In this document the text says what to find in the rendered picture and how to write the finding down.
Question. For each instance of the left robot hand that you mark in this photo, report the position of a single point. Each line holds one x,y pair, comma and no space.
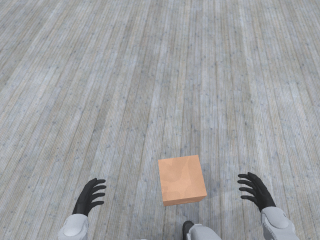
84,202

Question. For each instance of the right robot forearm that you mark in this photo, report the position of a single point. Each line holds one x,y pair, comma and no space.
276,225

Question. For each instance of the carton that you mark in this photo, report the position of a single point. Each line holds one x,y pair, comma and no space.
181,180

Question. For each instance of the robot right shin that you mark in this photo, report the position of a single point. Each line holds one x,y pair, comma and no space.
195,225

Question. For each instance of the right robot hand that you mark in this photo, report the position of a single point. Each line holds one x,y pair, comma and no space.
261,196

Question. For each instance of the left robot forearm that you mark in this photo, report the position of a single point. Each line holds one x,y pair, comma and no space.
75,227

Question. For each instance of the robot right foot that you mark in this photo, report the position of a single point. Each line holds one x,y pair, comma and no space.
185,228

